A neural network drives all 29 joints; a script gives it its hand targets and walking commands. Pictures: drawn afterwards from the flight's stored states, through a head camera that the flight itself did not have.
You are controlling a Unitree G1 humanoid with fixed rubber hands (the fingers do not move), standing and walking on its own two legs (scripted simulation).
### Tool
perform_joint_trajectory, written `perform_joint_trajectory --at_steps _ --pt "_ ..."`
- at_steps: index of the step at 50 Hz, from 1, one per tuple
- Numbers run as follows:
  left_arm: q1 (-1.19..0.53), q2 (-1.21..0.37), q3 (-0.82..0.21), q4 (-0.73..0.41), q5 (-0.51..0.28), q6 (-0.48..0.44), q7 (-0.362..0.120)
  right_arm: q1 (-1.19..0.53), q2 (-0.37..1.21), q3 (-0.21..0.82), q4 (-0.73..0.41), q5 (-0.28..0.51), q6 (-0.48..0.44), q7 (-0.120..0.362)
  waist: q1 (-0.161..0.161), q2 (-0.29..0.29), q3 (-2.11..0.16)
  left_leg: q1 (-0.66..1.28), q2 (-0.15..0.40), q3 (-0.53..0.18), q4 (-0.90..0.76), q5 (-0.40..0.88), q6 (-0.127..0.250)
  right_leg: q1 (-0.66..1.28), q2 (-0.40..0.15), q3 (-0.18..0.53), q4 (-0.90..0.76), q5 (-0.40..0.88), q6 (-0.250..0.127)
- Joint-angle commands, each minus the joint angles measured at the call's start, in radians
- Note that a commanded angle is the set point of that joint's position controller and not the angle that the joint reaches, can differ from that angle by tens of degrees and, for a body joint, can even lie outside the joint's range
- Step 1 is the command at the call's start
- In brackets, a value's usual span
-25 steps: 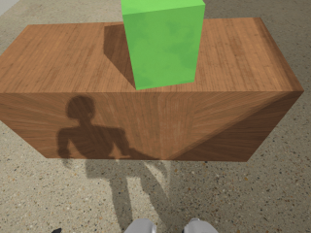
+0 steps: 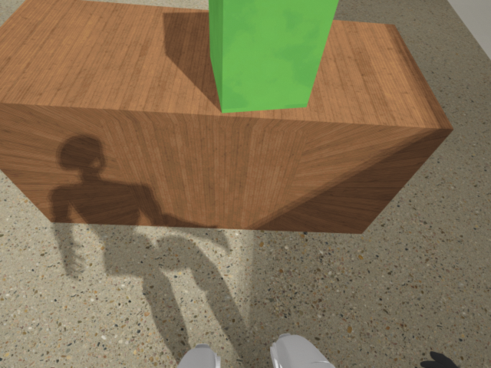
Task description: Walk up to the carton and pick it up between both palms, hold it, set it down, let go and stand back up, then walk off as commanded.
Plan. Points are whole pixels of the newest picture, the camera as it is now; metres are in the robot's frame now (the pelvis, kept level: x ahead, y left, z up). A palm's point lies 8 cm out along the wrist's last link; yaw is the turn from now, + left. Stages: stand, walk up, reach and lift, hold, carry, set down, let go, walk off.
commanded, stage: walk off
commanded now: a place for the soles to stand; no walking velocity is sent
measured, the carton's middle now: (260, 31) +0.90 -0.03 +0.06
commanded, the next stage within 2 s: none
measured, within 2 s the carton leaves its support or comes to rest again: neither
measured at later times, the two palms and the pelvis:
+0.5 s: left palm out of the picture +0.00 +0.28 -0.12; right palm out of the picture -0.02 -0.34 -0.12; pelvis -0.09 -0.03 -0.02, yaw +4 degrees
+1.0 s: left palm out of the picture -0.13 +0.31 -0.14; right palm out of the picture -0.08 -0.33 -0.08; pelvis -0.18 -0.01 +0.00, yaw -1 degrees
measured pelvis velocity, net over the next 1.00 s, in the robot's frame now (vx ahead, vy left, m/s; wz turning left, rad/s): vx -0.18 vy -0.01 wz -0.02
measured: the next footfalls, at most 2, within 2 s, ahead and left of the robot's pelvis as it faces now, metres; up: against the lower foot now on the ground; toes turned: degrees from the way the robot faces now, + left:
right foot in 0.18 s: +0.05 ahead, -0.16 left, +0.00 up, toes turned +3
left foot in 0.58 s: -0.02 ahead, +0.10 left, +0.00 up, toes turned +1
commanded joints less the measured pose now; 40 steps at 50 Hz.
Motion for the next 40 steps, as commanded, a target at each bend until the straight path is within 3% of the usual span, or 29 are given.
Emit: perform_joint_trajectory --at_steps 1,2,3,5,6,7,8,9,10,11,12,13,14,18,21,25,27,28,29,30,31,33,34,35,36,37,38,39,40 --pt "0.097 0.235 0.066 -0.069 -0.014 -0.018 0.012 -0.035 -0.269 -0.111 -0.112 -0.009 -0.003 -0.037 -0.039 0.21 -0.19 0.118 0.25 -0.26 -0.275 -0.01 0.223 0.046 -0.072 -0.073 -0.174 -0.008 0.01" --pt "0.084 0.219 0.061 -0.089 -0.012 -0.022 0.008 -0.041 -0.262 -0.114 -0.109 -0.006 0.001 -0.035 -0.027 0.255 -0.173 0.081 0.24 -0.228 -0.305 -0.074 0.195 0.09 -0.099 -0.067 -0.26 -0.002 0.0" --pt "0.09 0.216 0.065 -0.088 -0.011 -0.02 0.003 -0.034 -0.279 -0.112 -0.105 -0.009 0.005 -0.034 -0.024 0.22 -0.186 0.06 0.246 -0.245 -0.284 -0.042 0.192 0.116 -0.091 -0.075 -0.273 -0.008 -0.006" --pt "0.151 0.204 0.067 -0.063 0.0 -0.018 -0.007 -0.057 -0.283 -0.11 -0.121 -0.003 0.019 -0.03 0.008 0.235 -0.168 -0.098 0.212 -0.216 -0.317 -0.242 0.167 0.229 -0.107 -0.138 -0.371 0.055 -0.014" --pt "0.212 0.215 0.077 -0.06 0.004 -0.01 -0.012 -0.128 -0.28 -0.11 -0.136 -0.002 0.022 -0.028 0.035 0.272 -0.173 -0.167 0.207 -0.199 -0.322 -0.335 0.14 0.342 -0.138 -0.124 -0.438 0.094 -0.033" --pt "0.208 0.191 0.078 -0.063 0.006 -0.024 -0.013 -0.109 -0.276 -0.114 -0.116 -0.009 0.025 -0.028 0.052 0.226 -0.174 -0.217 0.154 -0.161 -0.215 -0.373 0.096 0.379 -0.153 -0.035 -0.543 0.047 -0.042" --pt "0.265 0.239 0.089 -0.045 0.011 -0.03 -0.012 -0.1 -0.236 -0.098 -0.126 -0.003 0.035 -0.037 0.078 0.035 -0.132 -0.337 0.054 -0.095 -0.028 -0.4 0.06 0.385 -0.198 0.118 -0.658 -0.062 -0.055" --pt "0.181 0.289 0.086 -0.095 0.02 -0.042 -0.001 -0.048 -0.193 -0.089 -0.122 0.013 0.036 -0.04 0.053 -0.273 -0.108 -0.304 -0.13 -0.059 0.29 -0.347 0.008 0.207 -0.355 0.405 -0.874 -0.091 -0.074" --pt "0.081 0.34 0.08 -0.144 0.018 -0.045 0.003 0.011 -0.204 -0.093 -0.1 0.014 0.036 -0.048 0.017 -0.172 -0.111 -0.255 -0.164 -0.157 0.465 -0.293 -0.034 0.028 -0.432 0.531 -0.974 -0.262 -0.108" --pt "-0.011 0.36 0.092 -0.15 0.014 -0.029 0.014 -0.034 -0.248 -0.108 -0.082 0.004 0.033 -0.046 0.026 -0.168 -0.054 -0.188 -0.167 -0.198 0.579 -0.221 -0.027 -0.174 -0.47 0.542 -1.025 -0.419 -0.194" --pt "-0.1 0.325 0.082 -0.186 0.019 -0.033 0.022 0.006 -0.264 -0.112 -0.067 0.0 0.029 -0.039 -0.005 -0.138 -0.065 -0.117 -0.173 -0.225 0.605 -0.201 -0.022 -0.195 -0.455 0.509 -0.987 -0.369 -0.209" --pt "-0.153 0.28 0.072 -0.19 0.014 -0.044 0.019 0.092 -0.257 -0.098 -0.033 0.016 0.028 -0.035 -0.047 -0.126 -0.048 -0.118 -0.171 -0.223 0.613 -0.17 -0.022 -0.131 -0.383 0.357 -0.933 -0.249 -0.161" --pt "-0.161 0.251 0.07 -0.214 0.016 -0.038 0.019 0.161 -0.261 -0.103 -0.027 0.006 0.029 -0.03 -0.048 -0.155 -0.089 -0.146 -0.188 -0.198 0.612 -0.173 -0.028 -0.005 -0.344 0.276 -0.874 -0.172 -0.16" --pt "-0.01 0.255 0.083 -0.212 0.011 -0.048 0.027 0.092 -0.236 -0.095 -0.065 -0.006 0.019 -0.026 0.024 -0.073 -0.209 -0.212 -0.145 -0.167 0.524 -0.218 -0.05 0.279 -0.397 0.321 -0.772 0.075 -0.214" --pt "0.043 0.262 0.09 -0.223 0.006 -0.048 0.037 0.08 -0.221 -0.082 -0.088 -0.005 0.01 -0.035 0.044 -0.13 -0.226 -0.215 -0.099 -0.136 0.429 -0.281 -0.047 0.344 -0.427 0.296 -0.726 0.271 -0.234" --pt "-0.027 0.291 0.089 -0.241 0.008 -0.051 0.039 0.137 -0.217 -0.085 -0.088 -0.007 0.006 -0.012 -0.001 -0.188 -0.235 -0.027 -0.014 -0.039 0.217 -0.252 -0.025 0.175 -0.446 0.24 -0.694 0.415 -0.233" --pt "-0.059 0.276 0.073 -0.237 -0.01 -0.045 0.037 0.221 -0.191 -0.094 -0.037 -0.013 -0.006 -0.007 -0.065 -0.108 -0.287 0.249 -0.02 0.001 -0.053 -0.097 0.01 -0.007 -0.367 0.147 -0.606 0.355 -0.147" --pt "-0.012 0.243 0.07 -0.219 -0.015 -0.035 0.033 0.243 -0.203 -0.105 -0.029 -0.03 -0.008 -0.005 -0.049 -0.064 -0.307 0.324 -0.019 -0.058 -0.124 -0.116 0.019 -0.074 -0.307 0.093 -0.505 0.099 -0.096" --pt "0.009 0.183 0.046 -0.219 -0.022 -0.025 0.036 0.211 -0.275 -0.112 -0.051 -0.04 -0.008 -0.007 -0.06 0.24 -0.247 0.238 0.104 -0.272 -0.28 -0.213 0.067 -0.184 -0.141 0.001 -0.33 -0.184 -0.049" --pt "-0.073 0.215 0.066 -0.22 -0.022 -0.03 0.037 0.15 -0.376 -0.125 -0.073 -0.023 -0.006 -0.006 -0.104 0.372 -0.135 -0.034 0.317 -0.665 -0.545 -0.372 0.171 -0.153 0.039 -0.035 -0.023 -0.229 -0.006" --pt "-0.071 0.273 0.089 -0.207 -0.019 -0.031 0.043 0.04 -0.359 -0.117 -0.115 -0.022 -0.014 -0.012 -0.061 0.185 -0.069 -0.115 0.288 -0.633 -0.518 -0.363 0.154 -0.064 0.003 0.096 0.037 -0.143 -0.028" --pt "0.06 0.276 0.072 -0.135 -0.034 -0.029 0.038 -0.039 -0.302 -0.114 -0.127 -0.038 -0.022 -0.027 -0.004 0.11 -0.115 0.039 0.228 -0.43 -0.422 -0.273 0.085 -0.113 0.01 0.085 0.082 -0.004 -0.018" --pt "0.141 0.275 0.077 -0.096 -0.037 -0.025 0.033 -0.054 -0.27 -0.113 -0.142 -0.023 -0.022 -0.03 -0.002 0.162 -0.175 0.133 0.2 -0.389 -0.427 -0.294 0.048 -0.124 0.012 0.075 0.088 0.015 -0.007" --pt "0.144 0.26 0.071 -0.099 -0.028 -0.023 0.028 -0.067 -0.242 -0.112 -0.149 -0.02 -0.02 -0.031 0.004 0.114 -0.212 0.172 0.192 -0.353 -0.415 -0.227 0.071 -0.101 0.017 0.055 0.114 0.022 -0.004" --pt "0.134 0.24 0.069 -0.088 -0.025 -0.026 0.029 -0.055 -0.217 -0.109 -0.139 -0.018 -0.022 -0.032 -0.018 0.15 -0.234 0.236 0.191 -0.362 -0.396 -0.226 0.085 -0.135 0.014 0.063 0.118 0.007 0.006" --pt "0.098 0.258 0.072 -0.091 -0.018 -0.025 0.027 -0.029 -0.231 -0.111 -0.138 -0.013 -0.023 -0.038 -0.045 0.125 -0.242 0.28 0.229 -0.401 -0.369 -0.189 0.141 -0.147 0.008 0.055 0.13 -0.014 0.015" --pt "0.086 0.251 0.069 -0.092 -0.014 -0.023 0.026 0.021 -0.237 -0.116 -0.141 -0.011 -0.022 -0.039 -0.058 0.084 -0.25 0.283 0.236 -0.422 -0.374 -0.209 0.149 -0.147 0.015 0.068 0.134 -0.007 0.01" --pt "0.102 0.244 0.063 -0.084 -0.014 -0.021 0.024 -0.001 -0.237 -0.117 -0.128 -0.01 -0.02 -0.035 -0.052 0.158 -0.243 0.241 0.223 -0.373 -0.395 -0.259 0.143 -0.117 0.001 0.054 0.12 0.008 0.009" --pt "0.107 0.246 0.067 -0.073 -0.013 -0.023 0.024 -0.001 -0.237 -0.11 -0.125 -0.007 -0.019 -0.04 -0.041 0.163 -0.217 0.269 0.229 -0.367 -0.374 -0.188 0.149 -0.139 -0.011 0.058 0.077 -0.002 0.02"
